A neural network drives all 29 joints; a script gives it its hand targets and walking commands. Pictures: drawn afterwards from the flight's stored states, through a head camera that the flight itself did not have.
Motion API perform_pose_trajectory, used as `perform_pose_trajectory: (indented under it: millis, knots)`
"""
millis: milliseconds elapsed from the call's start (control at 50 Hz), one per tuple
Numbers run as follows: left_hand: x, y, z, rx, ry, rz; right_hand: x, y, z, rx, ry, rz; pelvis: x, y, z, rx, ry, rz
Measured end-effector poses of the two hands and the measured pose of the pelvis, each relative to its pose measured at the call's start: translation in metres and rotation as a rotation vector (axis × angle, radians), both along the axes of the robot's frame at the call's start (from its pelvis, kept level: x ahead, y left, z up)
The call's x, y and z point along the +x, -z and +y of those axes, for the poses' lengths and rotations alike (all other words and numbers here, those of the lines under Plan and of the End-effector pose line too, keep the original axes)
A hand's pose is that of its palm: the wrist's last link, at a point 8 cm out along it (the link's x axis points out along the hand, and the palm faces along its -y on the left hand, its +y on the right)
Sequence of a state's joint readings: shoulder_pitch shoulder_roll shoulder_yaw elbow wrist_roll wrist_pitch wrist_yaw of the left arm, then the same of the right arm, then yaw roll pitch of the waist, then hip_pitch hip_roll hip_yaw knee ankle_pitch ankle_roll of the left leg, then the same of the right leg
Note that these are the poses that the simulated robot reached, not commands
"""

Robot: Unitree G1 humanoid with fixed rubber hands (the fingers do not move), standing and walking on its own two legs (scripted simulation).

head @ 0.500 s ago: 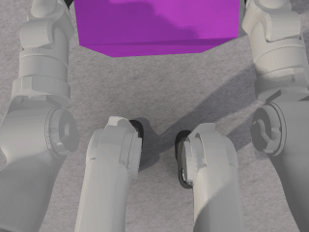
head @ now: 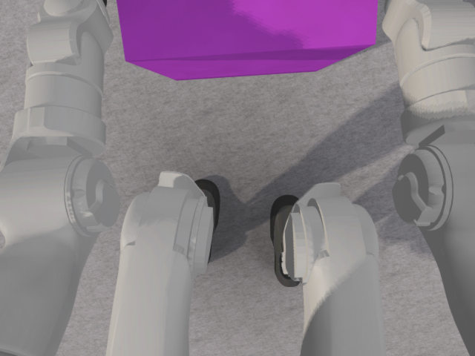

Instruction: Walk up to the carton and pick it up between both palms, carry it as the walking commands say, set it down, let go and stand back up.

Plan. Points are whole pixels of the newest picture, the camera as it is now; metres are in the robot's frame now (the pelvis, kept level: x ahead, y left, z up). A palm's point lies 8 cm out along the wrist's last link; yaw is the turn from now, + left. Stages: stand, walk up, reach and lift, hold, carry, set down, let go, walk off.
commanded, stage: set down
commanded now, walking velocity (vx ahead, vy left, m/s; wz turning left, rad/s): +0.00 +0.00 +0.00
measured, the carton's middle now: out of the picture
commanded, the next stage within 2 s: none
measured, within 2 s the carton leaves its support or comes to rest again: neither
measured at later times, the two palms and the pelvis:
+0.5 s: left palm out of the picture +0.54 +0.22 -0.16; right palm out of the picture +0.58 -0.14 -0.16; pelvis -0.01 +0.00 -0.01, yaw +0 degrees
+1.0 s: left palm out of the picture +0.55 +0.22 -0.17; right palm out of the picture +0.59 -0.14 -0.17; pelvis +0.00 +0.00 +0.00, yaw +0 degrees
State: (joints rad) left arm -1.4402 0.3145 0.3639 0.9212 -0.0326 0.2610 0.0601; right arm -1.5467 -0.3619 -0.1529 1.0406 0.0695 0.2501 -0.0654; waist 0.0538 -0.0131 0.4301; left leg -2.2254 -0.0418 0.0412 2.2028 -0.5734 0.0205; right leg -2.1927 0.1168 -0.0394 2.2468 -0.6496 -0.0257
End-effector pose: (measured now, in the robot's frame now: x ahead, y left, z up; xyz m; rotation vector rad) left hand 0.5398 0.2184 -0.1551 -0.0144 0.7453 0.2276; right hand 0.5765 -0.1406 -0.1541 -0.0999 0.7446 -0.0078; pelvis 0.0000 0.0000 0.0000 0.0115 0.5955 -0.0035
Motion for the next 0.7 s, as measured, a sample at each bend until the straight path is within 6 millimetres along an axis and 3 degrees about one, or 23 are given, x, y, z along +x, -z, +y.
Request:
perform_pose_trajectory:
  millis: [700]
  knots:
    - [0.0036, 0.0054, 0.0024, -0.036, 0.042, -0.048, 0.0061, 0.0067, -0.0019, 0.043, -0.021, -0.037, -0.0043, 0.0066, -0.0018, 0.009, 0.009, -0.054]
